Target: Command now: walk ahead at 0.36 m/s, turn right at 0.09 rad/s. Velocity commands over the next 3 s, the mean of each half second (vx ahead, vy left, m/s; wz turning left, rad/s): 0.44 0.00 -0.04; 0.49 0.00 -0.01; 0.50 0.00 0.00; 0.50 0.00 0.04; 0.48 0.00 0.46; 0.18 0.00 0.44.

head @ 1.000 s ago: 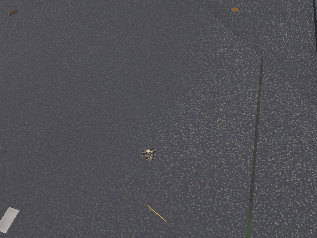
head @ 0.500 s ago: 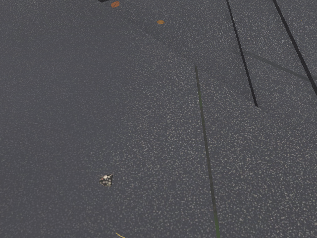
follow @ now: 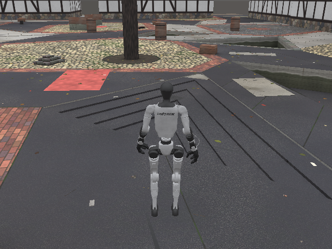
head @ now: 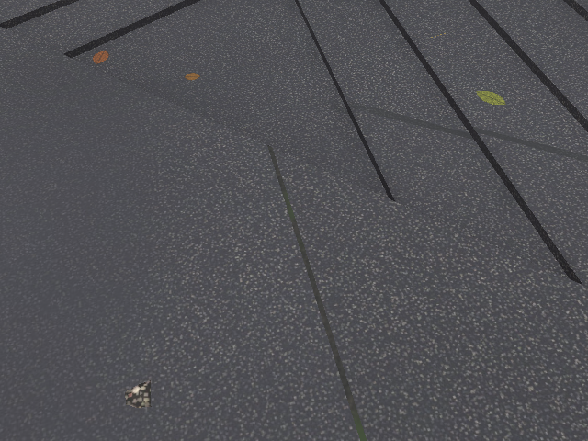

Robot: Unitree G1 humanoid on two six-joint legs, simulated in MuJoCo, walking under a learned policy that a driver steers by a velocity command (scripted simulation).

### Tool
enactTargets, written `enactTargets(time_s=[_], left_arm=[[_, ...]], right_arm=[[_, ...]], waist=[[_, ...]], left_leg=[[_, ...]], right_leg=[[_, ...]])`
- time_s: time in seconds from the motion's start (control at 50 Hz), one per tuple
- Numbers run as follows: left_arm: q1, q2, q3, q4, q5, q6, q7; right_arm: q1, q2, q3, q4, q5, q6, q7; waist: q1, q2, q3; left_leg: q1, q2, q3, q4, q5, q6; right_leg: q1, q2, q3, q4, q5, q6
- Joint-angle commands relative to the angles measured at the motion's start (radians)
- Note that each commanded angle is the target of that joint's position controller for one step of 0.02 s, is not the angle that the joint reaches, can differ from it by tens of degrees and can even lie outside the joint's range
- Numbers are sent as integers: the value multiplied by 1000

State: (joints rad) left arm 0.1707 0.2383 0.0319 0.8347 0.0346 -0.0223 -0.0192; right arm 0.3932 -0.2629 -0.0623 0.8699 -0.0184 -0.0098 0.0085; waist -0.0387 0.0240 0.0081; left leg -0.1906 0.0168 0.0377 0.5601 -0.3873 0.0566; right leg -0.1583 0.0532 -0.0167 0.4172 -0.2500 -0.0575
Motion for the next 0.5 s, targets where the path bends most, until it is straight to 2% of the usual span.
enactTargets(time_s=[0.02, 0.04, 0.06, 0.1, 0.14, 0.2, 0.24, 0.3, 0.34, 0.36, 0.38, 0.4, 0.42, 0.44, 0.46, 0.48, 0.5], left_arm=[[274, 237, 61, 45, -5, -22, 22], [206, 175, 41, 26, -9, -28, 17], [162, 143, 32, 15, -9, -33, 14], [151, 124, 24, 19, -13, -48, 17], [187, 125, 24, 43, -22, -58, 14], [222, 120, 20, 73, -24, -64, 12], [234, 129, 20, 87, -22, -68, 14], [259, 156, 23, 111, -21, -70, 19], [246, 172, 24, 121, -20, -69, 25], [239, 183, 27, 125, -15, -68, 27], [231, 193, 30, 128, -12, -62, 28], [234, 186, 27, 129, -12, -59, 29], [293, 101, 3, 97, -30, -60, 22], [366, 62, 3, 98, -39, -60, 17], [266, 136, 22, 89, -18, -57, 17], [208, 141, 24, 73, -18, -62, 9], [182, 115, 18, 71, -17, -63, 4]], right_arm=[[-214, -129, -23, -153, -16, -29, 1], [-180, -121, -25, -128, -8, -31, 14], [-148, -112, -23, -107, -2, -34, 24], [-149, -103, -22, -95, -18, -30, 38], [-178, -84, -17, -106, -25, -25, 43], [-286, -60, -4, -150, -20, -23, 48], [-349, -46, 6, -177, -14, -21, 51], [-393, -52, 10, -199, -11, -19, 47], [-356, -65, 4, -193, -12, -20, 35], [-291, -80, -3, -173, -12, -22, 25], [-168, -99, -14, -133, -13, -28, 15], [-1, -131, -29, -78, -24, -38, 2], [130, -235, -53, -59, -49, -47, -11], [138, -284, -59, -50, -36, -45, 0], [30, -228, -49, -53, -4, -42, 4], [-76, -155, -29, -71, 2, -46, 7], [-124, -110, -15, -72, -1, -53, 11]], waist=[[153, -153, 113], [109, -122, 124], [79, -125, 126], [59, -133, 105], [53, -117, 91], [63, -115, 115], [71, -127, 127], [73, -119, 133], [45, -115, 110], [13, -119, 67], [-44, -105, -6], [-110, -73, -102], [-120, 91, -245], [-72, 246, -328], [-40, 117, -185], [-4, 49, -57], [19, 20, -8]], left_leg=[[-616, 21, -31, 371, -145, 38], [-607, 40, -54, 408, -65, 37], [-583, 57, -54, 411, 2, 26], [-549, 68, -28, 431, 96, -3], [-558, 68, -6, 443, 151, -29], [-547, 67, 21, 341, 229, -57], [-483, 59, 31, 227, 285, -52], [-390, 32, 47, 99, 303, -12], [-302, 0, 58, 53, 265, 25], [-216, -29, 66, 38, 230, 42], [-73, -64, 78, -5, 215, 61], [159, -43, 50, -42, 217, 85], [431, 228, -283, -90, -2, 148], [513, 416, -749, -276, -55, 237], [372, 361, -704, -316, -134, 212], [216, 332, -538, -332, -102, 190], [119, 279, -427, -364, -2, 165]], right_leg=[[322, -434, 570, -280, -321, -214], [288, -371, 490, -283, -299, -193], [258, -321, 406, -303, -220, -164], [232, -263, 294, -320, -18, -146], [221, -245, 223, -310, 186, -151], [168, -222, 151, -312, 342, -152], [131, -216, 121, -313, 392, -141], [152, -252, 112, -309, 474, -128], [193, -268, 95, -236, 660, -109], [215, -266, 81, -143, 818, -92], [212, -247, 58, 24, 919, -76], [105, -203, 28, 252, 822, -59], [-149, -115, -17, 604, 414, -33], [-372, 58, 50, 858, -286, -21], [-440, -15, 131, 921, -208, -45], [-444, -69, 104, 879, -102, -52], [-412, -107, 88, 816, -46, -52]])
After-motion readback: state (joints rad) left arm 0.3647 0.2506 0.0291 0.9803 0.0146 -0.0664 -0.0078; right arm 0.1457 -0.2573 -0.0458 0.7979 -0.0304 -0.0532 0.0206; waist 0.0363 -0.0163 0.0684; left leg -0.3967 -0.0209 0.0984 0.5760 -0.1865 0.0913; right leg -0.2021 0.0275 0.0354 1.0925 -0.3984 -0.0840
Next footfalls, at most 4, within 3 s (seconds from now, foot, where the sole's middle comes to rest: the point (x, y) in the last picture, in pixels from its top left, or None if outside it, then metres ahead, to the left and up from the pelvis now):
0.40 left None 0.35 0.11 -0.78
0.96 right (324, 376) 0.66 -0.05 -0.78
1.52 left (252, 277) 0.96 0.12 -0.78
2.06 right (305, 200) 1.25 -0.04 -0.78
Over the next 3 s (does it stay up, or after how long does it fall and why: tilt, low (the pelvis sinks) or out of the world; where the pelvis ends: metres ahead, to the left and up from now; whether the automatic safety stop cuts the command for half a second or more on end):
stays up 1.36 0.15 0.00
